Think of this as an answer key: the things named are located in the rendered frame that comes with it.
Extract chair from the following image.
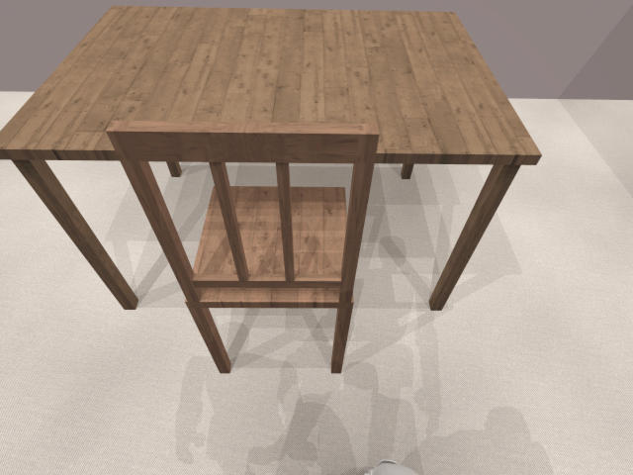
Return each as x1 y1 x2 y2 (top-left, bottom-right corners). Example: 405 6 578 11
106 121 379 373

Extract table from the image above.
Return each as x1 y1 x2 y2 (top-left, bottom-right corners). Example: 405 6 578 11
0 6 542 311

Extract robot right shin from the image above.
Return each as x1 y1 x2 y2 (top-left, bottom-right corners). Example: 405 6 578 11
375 460 397 468

